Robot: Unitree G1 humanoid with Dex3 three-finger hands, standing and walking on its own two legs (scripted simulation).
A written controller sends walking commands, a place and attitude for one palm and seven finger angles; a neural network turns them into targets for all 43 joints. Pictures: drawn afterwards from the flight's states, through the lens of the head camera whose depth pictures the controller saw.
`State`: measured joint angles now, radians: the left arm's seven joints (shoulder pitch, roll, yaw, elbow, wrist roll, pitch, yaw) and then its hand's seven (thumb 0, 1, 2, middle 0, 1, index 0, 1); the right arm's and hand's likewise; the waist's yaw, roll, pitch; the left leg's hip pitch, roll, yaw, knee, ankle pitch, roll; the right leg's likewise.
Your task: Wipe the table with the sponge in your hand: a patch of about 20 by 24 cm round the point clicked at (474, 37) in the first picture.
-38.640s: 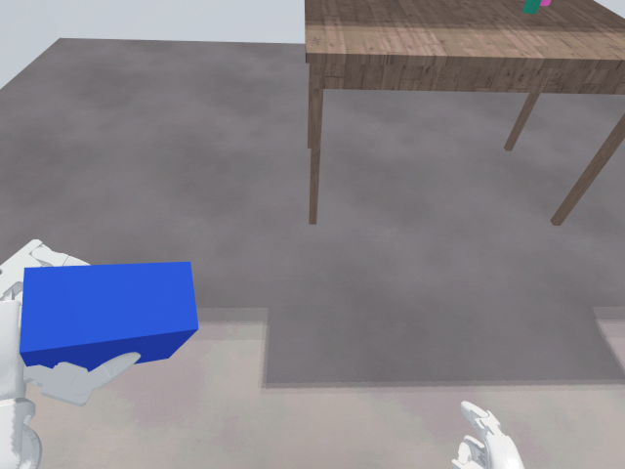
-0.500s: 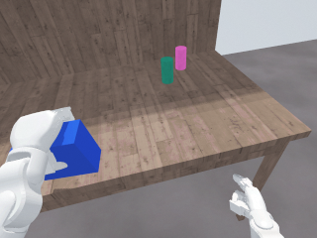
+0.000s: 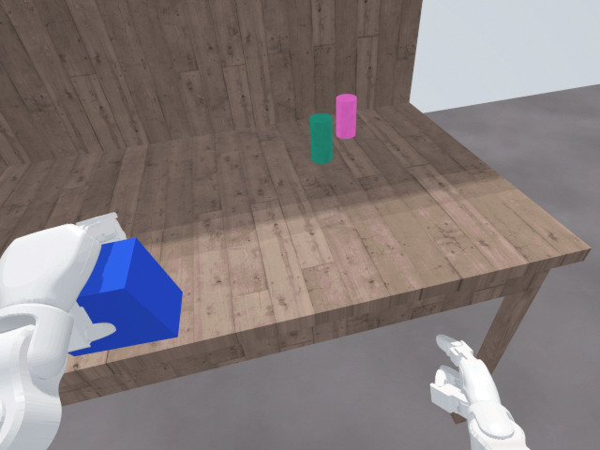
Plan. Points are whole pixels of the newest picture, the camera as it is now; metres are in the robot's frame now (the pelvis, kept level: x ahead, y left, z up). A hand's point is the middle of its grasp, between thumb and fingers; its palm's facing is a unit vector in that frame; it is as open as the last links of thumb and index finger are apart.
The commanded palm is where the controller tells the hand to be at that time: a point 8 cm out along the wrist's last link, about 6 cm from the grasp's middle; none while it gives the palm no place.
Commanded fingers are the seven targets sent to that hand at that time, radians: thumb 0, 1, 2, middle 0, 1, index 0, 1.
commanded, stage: bring the sponge back beside the body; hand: left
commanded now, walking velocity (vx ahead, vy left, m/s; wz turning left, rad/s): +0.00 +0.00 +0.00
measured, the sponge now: (113, 309) +0.20 +0.29 +0.13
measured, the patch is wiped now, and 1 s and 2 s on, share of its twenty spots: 1.00 1.00 1.00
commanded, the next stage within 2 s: step back with the hand held close in 0.36 s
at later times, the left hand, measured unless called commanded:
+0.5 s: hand (85, 287) +0.19 +0.29 +0.18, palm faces +0.27 -0.11 -0.96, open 10.3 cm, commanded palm +0.15 +0.28 +0.23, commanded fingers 0.00 0.10 1.30 -1.20 -1.60 -1.20 -1.60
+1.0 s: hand (115, 266) +0.20 +0.24 +0.21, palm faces +0.31 -0.75 -0.58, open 10.3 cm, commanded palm +0.14 +0.29 +0.23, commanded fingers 0.00 0.10 1.30 -1.20 -1.60 -1.20 -1.60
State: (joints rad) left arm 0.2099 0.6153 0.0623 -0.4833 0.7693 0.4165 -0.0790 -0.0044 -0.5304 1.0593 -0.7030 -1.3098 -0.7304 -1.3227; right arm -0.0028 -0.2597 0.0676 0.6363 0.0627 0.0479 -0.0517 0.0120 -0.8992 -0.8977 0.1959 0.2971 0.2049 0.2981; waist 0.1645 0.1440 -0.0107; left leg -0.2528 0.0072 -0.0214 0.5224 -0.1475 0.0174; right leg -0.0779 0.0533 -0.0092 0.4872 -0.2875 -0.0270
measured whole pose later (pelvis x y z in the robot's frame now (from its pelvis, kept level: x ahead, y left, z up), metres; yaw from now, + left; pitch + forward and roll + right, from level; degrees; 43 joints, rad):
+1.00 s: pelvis -0.03 +0.02 -0.01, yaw -1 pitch +2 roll -2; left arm 0.54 0.53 0.53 -0.66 -0.09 -0.17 0.11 -0.01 -0.54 1.06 -0.70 -1.32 -0.73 -1.33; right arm 0.25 -0.24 0.00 0.62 0.04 -0.02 -0.04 0.01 -0.90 -0.90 0.20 0.30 0.20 0.30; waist -0.05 0.06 0.05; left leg -0.42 -0.03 -0.04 0.66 -0.25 0.02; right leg -0.34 0.05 -0.01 0.55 -0.24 -0.01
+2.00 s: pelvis -0.28 +0.00 -0.01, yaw -1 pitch +0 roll +0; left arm 0.45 0.45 0.44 -0.62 -0.07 -0.13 0.09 -0.01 -0.55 1.07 -0.71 -1.32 -0.74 -1.33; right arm 0.24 -0.22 -0.01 0.65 0.04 -0.05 -0.03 0.01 -0.90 -0.90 0.20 0.30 0.21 0.30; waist -0.06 -0.02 -0.05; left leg -0.47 0.02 0.01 1.17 -0.38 0.02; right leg -0.44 0.02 -0.03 0.63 -0.20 -0.03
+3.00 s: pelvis -0.30 -0.01 +0.00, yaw +1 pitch +0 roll +0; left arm 0.47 0.41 0.39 -0.67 -0.06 -0.17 0.15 -0.01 -0.55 1.07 -0.71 -1.32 -0.74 -1.34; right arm 0.18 -0.21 0.01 0.61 0.01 -0.08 -0.06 0.01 -0.90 -0.90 0.20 0.30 0.21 0.30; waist 0.00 -0.01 0.03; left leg -0.25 0.03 0.00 0.54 -0.28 -0.02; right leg -0.26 0.02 -0.03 0.52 -0.25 -0.03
